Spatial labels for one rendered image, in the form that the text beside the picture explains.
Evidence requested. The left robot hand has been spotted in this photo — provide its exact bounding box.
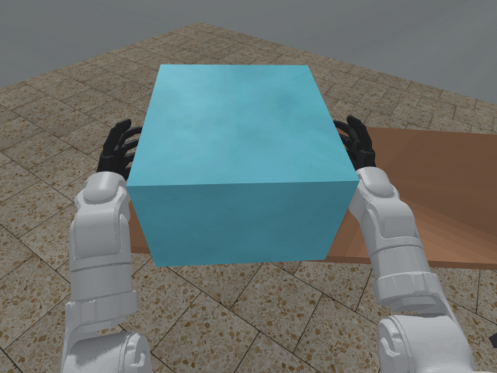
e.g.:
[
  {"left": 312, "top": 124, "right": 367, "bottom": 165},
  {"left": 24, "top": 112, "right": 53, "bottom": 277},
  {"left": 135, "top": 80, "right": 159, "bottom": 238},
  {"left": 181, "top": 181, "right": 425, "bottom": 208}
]
[{"left": 96, "top": 119, "right": 143, "bottom": 181}]

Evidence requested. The table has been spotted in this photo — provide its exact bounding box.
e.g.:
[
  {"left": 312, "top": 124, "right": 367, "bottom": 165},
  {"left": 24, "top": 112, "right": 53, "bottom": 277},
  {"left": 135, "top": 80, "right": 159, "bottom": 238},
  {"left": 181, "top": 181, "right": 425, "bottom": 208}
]
[{"left": 128, "top": 127, "right": 497, "bottom": 348}]

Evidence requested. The right robot hand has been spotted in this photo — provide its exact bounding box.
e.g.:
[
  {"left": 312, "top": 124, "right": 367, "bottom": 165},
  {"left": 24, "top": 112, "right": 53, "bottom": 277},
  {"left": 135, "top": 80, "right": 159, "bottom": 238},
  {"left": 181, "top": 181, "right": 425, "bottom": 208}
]
[{"left": 333, "top": 115, "right": 376, "bottom": 171}]

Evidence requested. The carton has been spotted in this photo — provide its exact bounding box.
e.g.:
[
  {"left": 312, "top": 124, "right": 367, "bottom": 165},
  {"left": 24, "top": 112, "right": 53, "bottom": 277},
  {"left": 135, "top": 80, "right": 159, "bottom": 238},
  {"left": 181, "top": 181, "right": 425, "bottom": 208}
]
[{"left": 126, "top": 64, "right": 360, "bottom": 267}]

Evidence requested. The right robot upper arm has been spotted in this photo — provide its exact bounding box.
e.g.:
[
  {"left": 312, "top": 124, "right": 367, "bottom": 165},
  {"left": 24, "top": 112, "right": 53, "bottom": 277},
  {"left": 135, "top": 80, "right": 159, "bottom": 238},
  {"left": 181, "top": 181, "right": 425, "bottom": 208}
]
[{"left": 377, "top": 313, "right": 492, "bottom": 373}]

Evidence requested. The right robot forearm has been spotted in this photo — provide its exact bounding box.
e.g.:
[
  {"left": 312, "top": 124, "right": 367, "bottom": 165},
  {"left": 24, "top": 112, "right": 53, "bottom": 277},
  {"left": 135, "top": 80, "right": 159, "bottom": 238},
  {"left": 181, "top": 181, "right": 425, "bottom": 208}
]
[{"left": 348, "top": 167, "right": 474, "bottom": 370}]

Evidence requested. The left robot upper arm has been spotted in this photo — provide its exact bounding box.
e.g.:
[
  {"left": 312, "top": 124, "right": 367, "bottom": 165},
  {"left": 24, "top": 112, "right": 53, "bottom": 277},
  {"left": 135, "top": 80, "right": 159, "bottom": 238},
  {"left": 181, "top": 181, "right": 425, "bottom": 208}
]
[{"left": 62, "top": 330, "right": 153, "bottom": 373}]

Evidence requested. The left robot forearm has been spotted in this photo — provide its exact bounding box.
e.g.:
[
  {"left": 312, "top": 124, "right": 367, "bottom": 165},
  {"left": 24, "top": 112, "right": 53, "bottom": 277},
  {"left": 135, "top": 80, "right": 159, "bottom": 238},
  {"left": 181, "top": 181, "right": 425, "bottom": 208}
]
[{"left": 60, "top": 172, "right": 137, "bottom": 373}]

